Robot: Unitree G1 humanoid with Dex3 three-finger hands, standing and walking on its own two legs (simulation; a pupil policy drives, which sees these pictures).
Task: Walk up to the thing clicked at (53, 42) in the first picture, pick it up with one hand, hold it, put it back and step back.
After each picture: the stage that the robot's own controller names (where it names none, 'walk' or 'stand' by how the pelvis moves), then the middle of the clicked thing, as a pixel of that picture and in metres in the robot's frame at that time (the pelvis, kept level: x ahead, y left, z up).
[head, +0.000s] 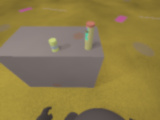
stand; (54, 45) +0.61 +0.36 +0.02
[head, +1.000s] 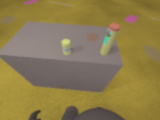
walk; (66, 47) +0.55 +0.21 +0.04
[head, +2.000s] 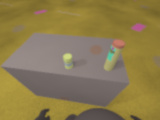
stand; (68, 61) +0.44 +0.21 +0.02
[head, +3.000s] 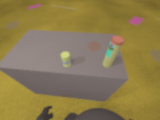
stand; (66, 59) +0.44 +0.21 +0.02
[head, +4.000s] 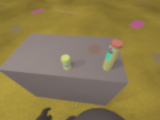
stand; (66, 62) +0.43 +0.21 +0.02
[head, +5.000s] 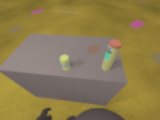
stand; (65, 62) +0.43 +0.22 +0.02
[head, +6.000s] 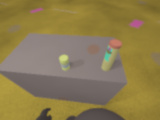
stand; (64, 62) +0.42 +0.22 +0.02
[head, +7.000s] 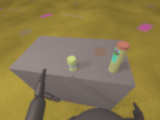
rise first; (72, 63) +0.43 +0.19 +0.02
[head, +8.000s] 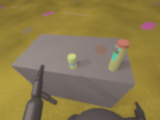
go down; (72, 61) +0.44 +0.19 +0.02
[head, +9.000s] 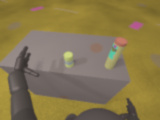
go down; (68, 59) +0.45 +0.17 +0.03
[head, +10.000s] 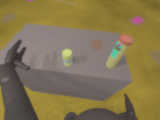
go down; (67, 58) +0.44 +0.17 +0.04
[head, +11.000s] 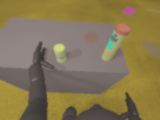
close in; (60, 53) +0.44 +0.19 +0.07
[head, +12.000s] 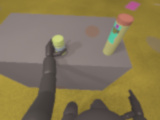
close; (59, 45) +0.49 +0.19 +0.09
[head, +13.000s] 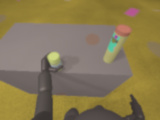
lift; (55, 62) +0.37 +0.22 +0.08
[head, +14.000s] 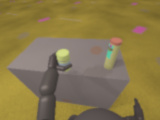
lift; (64, 60) +0.32 +0.17 +0.19
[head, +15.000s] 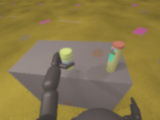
hold; (67, 59) +0.33 +0.16 +0.20
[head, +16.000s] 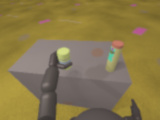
hold; (64, 59) +0.32 +0.17 +0.20
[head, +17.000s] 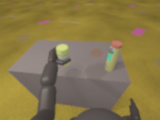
crouch; (63, 55) +0.35 +0.18 +0.21
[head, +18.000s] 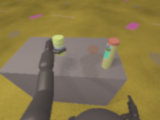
lower; (59, 45) +0.43 +0.20 +0.21
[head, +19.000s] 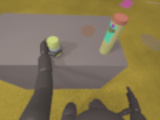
lower; (54, 47) +0.48 +0.20 +0.09
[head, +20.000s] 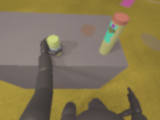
lower; (54, 46) +0.48 +0.20 +0.09
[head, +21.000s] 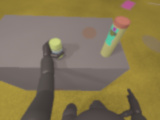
lower; (56, 48) +0.47 +0.20 +0.08
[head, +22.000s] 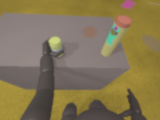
lower; (56, 47) +0.47 +0.20 +0.08
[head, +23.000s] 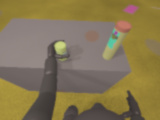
open; (61, 51) +0.46 +0.18 +0.08
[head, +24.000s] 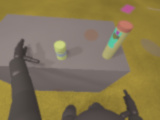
sink last; (60, 51) +0.46 +0.18 +0.07
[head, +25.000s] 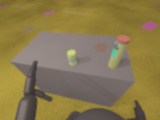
stand; (72, 57) +0.46 +0.20 +0.04
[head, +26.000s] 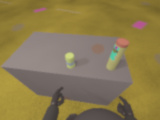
stand; (70, 60) +0.44 +0.18 +0.02
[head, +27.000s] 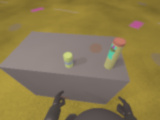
stand; (68, 60) +0.45 +0.19 +0.02
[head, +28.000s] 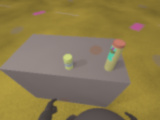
stand; (68, 62) +0.44 +0.19 +0.03
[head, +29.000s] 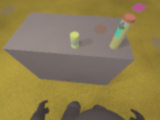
walk; (74, 40) +0.57 +0.15 +0.04
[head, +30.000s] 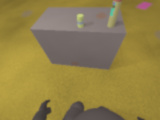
walk; (80, 21) +0.92 +0.17 +0.04
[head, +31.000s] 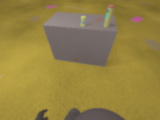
stand; (83, 21) +1.17 +0.17 +0.04
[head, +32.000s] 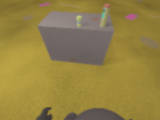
stand; (79, 21) +1.15 +0.18 +0.02
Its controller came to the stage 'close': yes
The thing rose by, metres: 0.21
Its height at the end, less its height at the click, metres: +0.00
